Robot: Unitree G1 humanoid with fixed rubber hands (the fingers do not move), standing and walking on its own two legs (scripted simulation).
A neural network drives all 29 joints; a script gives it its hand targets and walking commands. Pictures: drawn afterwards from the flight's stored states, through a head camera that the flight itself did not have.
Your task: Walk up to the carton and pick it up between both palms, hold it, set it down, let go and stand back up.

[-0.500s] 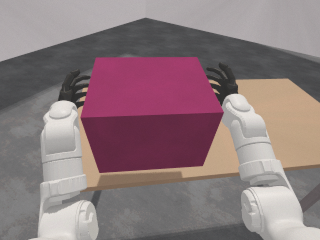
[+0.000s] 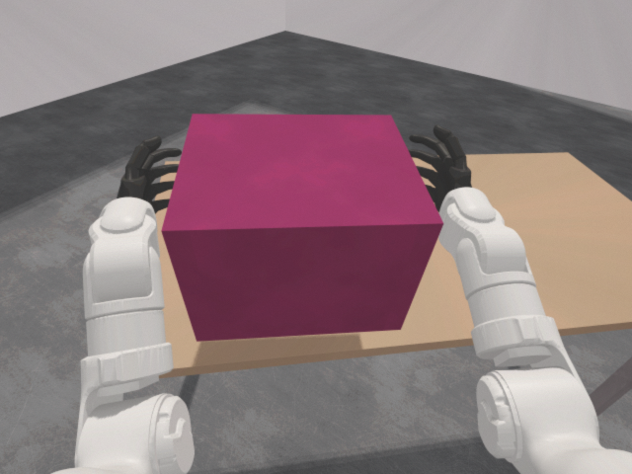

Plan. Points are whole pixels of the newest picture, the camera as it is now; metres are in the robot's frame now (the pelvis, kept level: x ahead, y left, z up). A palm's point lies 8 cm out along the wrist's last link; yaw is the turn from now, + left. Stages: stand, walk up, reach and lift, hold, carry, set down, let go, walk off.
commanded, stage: hold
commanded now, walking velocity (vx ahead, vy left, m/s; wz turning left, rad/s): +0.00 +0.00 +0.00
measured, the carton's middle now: (298, 223) +0.39 +0.01 +0.14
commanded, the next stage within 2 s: set down in 0.62 s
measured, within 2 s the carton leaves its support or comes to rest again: neither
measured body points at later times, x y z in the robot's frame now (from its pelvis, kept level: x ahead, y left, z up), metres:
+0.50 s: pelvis +0.00 +0.00 +0.00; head -0.06 +0.02 +0.44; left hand +0.36 +0.20 +0.21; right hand +0.38 -0.18 +0.22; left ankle +0.04 +0.12 -0.75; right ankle -0.01 -0.11 -0.75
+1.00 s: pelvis +0.01 -0.01 +0.00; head -0.06 +0.01 +0.44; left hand +0.36 +0.20 +0.22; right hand +0.39 -0.17 +0.23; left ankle +0.04 +0.12 -0.75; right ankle -0.01 -0.11 -0.75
